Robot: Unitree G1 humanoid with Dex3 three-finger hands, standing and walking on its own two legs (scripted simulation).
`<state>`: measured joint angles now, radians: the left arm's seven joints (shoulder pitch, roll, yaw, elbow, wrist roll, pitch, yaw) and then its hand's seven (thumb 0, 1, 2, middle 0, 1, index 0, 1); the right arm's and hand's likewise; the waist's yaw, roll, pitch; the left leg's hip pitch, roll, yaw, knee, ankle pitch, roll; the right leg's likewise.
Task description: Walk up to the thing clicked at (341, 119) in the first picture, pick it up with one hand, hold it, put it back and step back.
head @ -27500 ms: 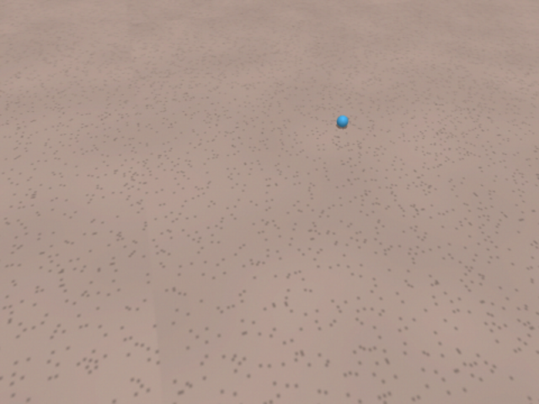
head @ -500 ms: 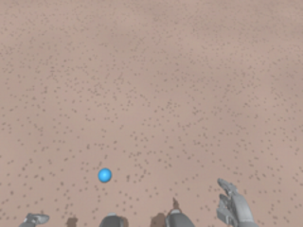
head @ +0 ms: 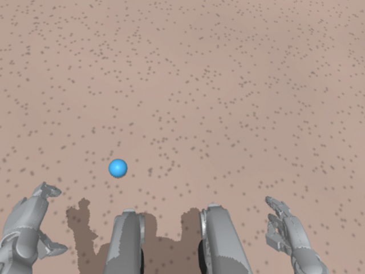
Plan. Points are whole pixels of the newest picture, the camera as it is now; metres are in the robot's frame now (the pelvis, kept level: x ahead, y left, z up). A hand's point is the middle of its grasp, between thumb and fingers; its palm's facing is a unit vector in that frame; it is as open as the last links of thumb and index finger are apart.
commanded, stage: rise first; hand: left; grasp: from above
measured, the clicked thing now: (118, 167) +0.49 +0.20 -0.50
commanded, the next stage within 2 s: approach in 1.44 s
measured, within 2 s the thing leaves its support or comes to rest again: neither
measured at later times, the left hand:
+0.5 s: hand (77, 188) +0.36 +0.28 -0.28, palm faces -0.47 -0.15 -0.87, open 13.4 cm
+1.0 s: hand (87, 175) +0.42 +0.27 -0.35, palm faces -0.45 +0.00 -0.89, open 13.5 cm
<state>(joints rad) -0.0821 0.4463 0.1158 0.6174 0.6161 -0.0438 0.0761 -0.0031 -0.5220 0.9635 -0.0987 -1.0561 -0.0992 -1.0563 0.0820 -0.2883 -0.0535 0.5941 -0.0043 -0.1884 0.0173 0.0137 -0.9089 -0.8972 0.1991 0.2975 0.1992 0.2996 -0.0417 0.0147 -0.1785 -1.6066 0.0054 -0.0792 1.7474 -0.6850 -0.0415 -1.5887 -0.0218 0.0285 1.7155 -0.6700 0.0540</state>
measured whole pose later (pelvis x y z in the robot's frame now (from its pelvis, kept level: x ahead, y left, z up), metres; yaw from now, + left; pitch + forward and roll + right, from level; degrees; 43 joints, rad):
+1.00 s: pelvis -0.04 +0.02 -0.18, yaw -5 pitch +35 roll -9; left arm -0.89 0.68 0.07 1.39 1.30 -0.22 0.39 0.00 -0.40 0.91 -0.21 -0.85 -0.21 -0.86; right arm 0.15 -0.25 0.01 0.75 -0.12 -0.03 0.12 0.01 -0.91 -0.90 0.20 0.30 0.20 0.30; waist -0.21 0.01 -0.10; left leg -2.25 -0.04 -0.14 2.33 -0.68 -0.01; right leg -2.17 0.01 0.02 2.23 -0.67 0.06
